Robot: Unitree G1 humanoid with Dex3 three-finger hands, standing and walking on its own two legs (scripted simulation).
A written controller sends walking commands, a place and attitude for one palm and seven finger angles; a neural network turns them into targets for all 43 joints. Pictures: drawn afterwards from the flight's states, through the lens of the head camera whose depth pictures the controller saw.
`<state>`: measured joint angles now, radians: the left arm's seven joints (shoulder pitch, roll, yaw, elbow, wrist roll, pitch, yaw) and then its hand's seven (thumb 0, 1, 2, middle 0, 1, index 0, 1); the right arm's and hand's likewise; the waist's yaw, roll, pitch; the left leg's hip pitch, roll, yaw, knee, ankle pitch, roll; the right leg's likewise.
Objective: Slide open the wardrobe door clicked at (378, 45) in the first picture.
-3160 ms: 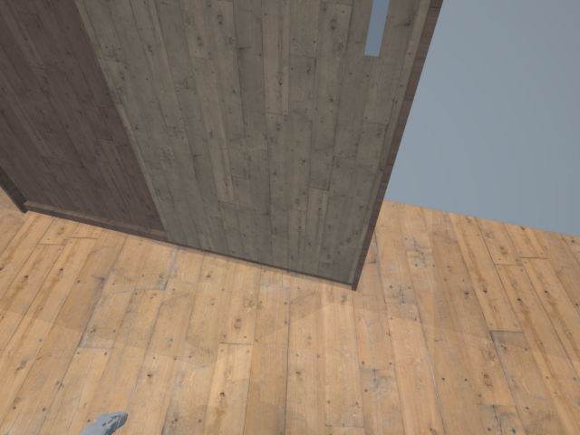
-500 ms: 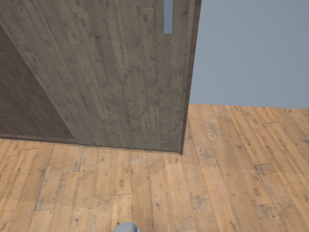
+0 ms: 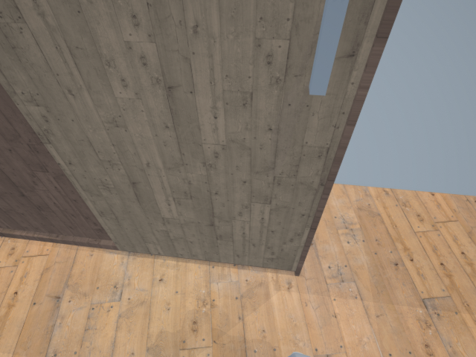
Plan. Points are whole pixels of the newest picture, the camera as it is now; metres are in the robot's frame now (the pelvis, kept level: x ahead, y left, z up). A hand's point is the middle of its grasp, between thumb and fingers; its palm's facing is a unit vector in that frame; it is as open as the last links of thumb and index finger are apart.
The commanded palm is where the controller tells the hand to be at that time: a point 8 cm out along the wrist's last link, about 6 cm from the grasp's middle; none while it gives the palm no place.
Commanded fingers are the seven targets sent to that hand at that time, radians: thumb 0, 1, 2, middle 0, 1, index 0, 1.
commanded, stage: come to a stop and stand still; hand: right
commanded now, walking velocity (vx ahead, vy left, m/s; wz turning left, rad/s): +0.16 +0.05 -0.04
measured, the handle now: (325, 42) +0.54 -0.10 +0.26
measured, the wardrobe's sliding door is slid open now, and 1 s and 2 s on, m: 0.00 0.00 0.00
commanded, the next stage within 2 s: look again from close up in 1.96 s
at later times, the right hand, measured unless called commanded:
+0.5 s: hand out of the picture +0.11 -0.16 -0.17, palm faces +0.04 +0.96 -0.29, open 7.4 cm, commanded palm none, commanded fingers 0.00 -0.90 -0.90 0.20 0.30 0.20 0.30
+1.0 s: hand out of the picture +0.01 -0.14 -0.16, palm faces +0.10 +0.96 -0.25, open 7.4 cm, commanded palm none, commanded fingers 0.00 -0.90 -0.90 0.20 0.30 0.20 0.30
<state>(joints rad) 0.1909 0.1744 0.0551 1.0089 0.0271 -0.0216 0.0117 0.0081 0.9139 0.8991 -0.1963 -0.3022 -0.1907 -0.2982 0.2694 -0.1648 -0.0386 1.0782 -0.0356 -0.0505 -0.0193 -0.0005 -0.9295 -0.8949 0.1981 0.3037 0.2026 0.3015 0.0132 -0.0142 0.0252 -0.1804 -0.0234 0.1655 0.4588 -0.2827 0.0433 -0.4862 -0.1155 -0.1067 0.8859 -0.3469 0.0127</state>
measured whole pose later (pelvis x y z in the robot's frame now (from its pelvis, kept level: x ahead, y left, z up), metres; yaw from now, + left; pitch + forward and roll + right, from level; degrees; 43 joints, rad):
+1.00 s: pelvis +0.03 +0.04 +0.01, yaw -1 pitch +0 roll -2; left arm 0.22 0.22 0.05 1.01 0.02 0.06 -0.01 0.01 0.91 0.90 -0.20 -0.30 -0.19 -0.30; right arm 0.32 -0.17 -0.04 1.02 -0.05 0.02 -0.02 0.00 -0.90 -0.89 0.20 0.30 0.21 0.30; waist -0.06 0.00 0.03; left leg -0.30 0.11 0.08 0.45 -0.15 -0.02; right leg -0.29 -0.04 -0.03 0.72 -0.39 0.05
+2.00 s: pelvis +0.07 +0.03 +0.01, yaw +0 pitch -1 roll +0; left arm 0.25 0.15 0.01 1.14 0.01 -0.01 0.05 0.02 0.93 0.90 -0.20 -0.30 -0.20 -0.30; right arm 0.25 -0.17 -0.01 1.14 -0.01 0.00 -0.03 0.00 -0.92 -0.89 0.20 0.30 0.20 0.30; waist 0.00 0.00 0.04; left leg -0.12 0.01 0.08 0.39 -0.25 0.01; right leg -0.10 -0.06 -0.08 0.39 -0.28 0.03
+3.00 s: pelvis +0.05 +0.03 +0.00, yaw +0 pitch -1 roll -1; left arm 0.35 0.18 -0.02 0.98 -0.02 -0.15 0.08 0.02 0.93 0.90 -0.20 -0.30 -0.20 -0.30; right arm 0.46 -0.18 -0.02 0.48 0.09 0.04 -0.12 0.05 -0.95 -0.89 0.21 0.31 0.21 0.31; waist -0.02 -0.01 0.04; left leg -0.23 0.03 0.06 0.54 -0.28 0.01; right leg -0.19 -0.04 -0.07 0.50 -0.29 0.02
